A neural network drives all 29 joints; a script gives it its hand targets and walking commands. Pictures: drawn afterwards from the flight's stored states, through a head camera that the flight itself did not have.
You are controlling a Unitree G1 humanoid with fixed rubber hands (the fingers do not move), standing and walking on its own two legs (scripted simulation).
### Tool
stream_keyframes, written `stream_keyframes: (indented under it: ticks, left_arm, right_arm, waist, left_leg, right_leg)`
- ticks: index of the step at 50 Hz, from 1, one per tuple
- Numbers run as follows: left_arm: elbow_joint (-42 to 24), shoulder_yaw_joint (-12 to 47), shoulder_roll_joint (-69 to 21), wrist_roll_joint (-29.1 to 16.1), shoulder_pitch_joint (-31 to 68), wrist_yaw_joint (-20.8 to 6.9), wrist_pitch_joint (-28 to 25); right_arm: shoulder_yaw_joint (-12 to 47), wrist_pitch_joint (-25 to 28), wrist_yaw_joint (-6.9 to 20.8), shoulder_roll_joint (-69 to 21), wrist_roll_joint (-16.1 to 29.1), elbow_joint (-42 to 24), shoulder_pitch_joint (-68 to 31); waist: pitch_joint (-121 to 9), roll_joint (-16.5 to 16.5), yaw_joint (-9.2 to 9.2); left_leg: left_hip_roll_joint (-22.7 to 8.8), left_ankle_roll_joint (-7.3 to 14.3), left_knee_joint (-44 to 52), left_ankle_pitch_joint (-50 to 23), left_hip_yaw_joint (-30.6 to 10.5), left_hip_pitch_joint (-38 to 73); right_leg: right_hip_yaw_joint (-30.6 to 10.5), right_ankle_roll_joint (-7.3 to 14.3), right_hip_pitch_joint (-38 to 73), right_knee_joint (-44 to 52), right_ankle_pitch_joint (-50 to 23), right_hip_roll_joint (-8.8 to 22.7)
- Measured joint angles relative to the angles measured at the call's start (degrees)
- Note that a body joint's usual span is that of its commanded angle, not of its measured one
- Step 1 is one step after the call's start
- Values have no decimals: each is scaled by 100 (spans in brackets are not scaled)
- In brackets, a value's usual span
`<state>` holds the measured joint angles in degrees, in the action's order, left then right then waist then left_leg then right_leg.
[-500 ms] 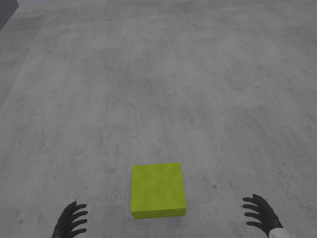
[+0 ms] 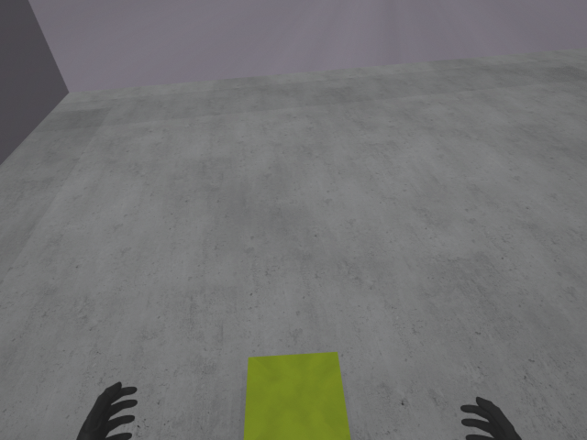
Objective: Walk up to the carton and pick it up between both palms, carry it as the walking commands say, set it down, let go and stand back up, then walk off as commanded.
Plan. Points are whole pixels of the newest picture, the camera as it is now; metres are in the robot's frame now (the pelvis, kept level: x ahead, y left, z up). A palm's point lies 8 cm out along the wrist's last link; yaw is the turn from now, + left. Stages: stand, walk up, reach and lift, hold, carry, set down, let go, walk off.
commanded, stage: stand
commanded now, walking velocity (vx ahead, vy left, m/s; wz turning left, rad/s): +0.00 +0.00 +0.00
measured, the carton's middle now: (295, 406) +0.48 +0.02 -0.69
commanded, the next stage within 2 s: walk off in 1.34 s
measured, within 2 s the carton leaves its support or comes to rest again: neither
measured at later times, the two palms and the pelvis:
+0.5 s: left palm out of the picture +0.16 +0.28 -0.03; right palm out of the picture +0.13 -0.27 -0.08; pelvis +0.00 +0.00 +0.00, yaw +0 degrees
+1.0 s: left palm out of the picture +0.15 +0.28 -0.03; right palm out of the picture +0.12 -0.27 -0.09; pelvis -0.01 +0.00 +0.00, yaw +0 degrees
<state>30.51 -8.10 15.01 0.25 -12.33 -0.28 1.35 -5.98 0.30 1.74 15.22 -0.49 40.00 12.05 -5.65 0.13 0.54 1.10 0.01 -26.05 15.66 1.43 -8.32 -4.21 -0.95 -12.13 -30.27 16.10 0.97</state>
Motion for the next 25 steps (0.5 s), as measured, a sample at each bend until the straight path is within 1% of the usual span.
stream_keyframes:
  ticks: [25]
  left_arm:
    - [89, 0, 34, 0, -93, 30, -138]
  right_arm:
    - [0, 84, -67, 0, 0, 309, 0]
  waist:
    - [0, 0, 0]
  left_leg:
    - [0, 18, -45, 1, 0, -21]
  right_leg:
    - [0, 0, 0, -2, -20, 0]
